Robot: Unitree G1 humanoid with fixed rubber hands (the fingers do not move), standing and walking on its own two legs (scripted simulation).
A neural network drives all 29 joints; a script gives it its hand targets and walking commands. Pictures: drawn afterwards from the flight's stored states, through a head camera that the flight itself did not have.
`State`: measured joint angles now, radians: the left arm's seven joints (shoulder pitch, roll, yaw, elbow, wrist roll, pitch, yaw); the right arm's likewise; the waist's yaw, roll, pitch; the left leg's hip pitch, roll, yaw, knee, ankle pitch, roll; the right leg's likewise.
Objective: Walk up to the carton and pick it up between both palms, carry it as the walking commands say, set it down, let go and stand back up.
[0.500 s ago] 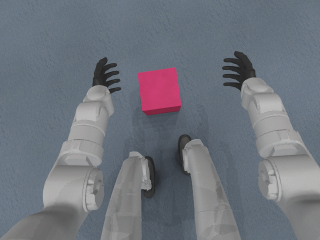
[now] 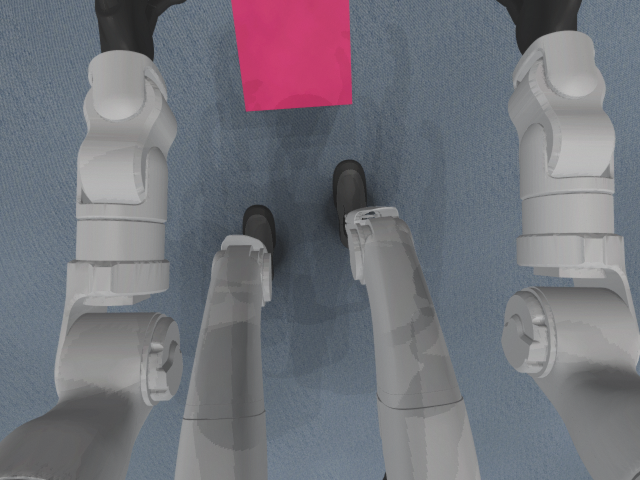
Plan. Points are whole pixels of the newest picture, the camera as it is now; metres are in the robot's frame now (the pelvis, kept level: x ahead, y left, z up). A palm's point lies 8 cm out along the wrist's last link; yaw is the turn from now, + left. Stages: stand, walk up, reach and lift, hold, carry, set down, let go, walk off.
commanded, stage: reach and lift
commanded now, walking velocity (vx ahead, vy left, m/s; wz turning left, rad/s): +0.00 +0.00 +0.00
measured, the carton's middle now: (295, 52) +0.48 -0.01 -0.57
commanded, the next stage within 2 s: none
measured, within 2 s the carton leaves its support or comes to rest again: neither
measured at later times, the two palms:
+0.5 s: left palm (153, 32) +0.49 +0.14 -0.28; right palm (469, 12) +0.48 -0.20 -0.29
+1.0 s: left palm (191, 43) +0.49 +0.14 -0.43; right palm (428, 42) +0.46 -0.21 -0.46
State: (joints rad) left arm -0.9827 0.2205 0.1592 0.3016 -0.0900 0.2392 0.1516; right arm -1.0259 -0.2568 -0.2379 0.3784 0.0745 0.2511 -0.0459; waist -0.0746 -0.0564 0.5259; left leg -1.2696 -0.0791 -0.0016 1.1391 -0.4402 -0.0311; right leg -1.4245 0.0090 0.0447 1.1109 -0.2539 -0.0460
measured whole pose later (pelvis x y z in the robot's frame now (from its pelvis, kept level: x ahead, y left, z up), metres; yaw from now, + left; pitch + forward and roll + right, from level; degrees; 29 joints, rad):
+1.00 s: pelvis -0.05 +0.01 -0.26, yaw +2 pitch +31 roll +5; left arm -1.33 0.28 0.08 0.78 -0.20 0.19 0.19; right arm -1.34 -0.40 -0.10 0.90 0.20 0.17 -0.11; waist -0.06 0.02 0.52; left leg -1.98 -0.10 0.04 2.16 -0.72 -0.04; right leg -2.17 0.01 0.03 2.04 -0.41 -0.03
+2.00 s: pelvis -0.04 +0.02 -0.30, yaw +2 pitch +34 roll +1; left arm -1.38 0.22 -0.01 1.06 -0.18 0.06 0.15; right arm -1.51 -0.38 -0.08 1.34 0.27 -0.01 -0.01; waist -0.07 0.01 0.41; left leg -2.19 -0.14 0.00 2.31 -0.73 -0.03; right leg -2.33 -0.05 -0.01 2.17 -0.43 -0.03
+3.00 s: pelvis -0.04 +0.02 -0.31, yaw +3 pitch +33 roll +0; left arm -1.35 0.16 0.04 1.01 -0.11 0.20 0.20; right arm -1.49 -0.31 -0.16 1.22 0.18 0.10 -0.08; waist -0.10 0.03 0.35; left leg -2.20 -0.16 0.00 2.34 -0.72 -0.04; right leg -2.34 -0.05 0.00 2.19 -0.43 -0.02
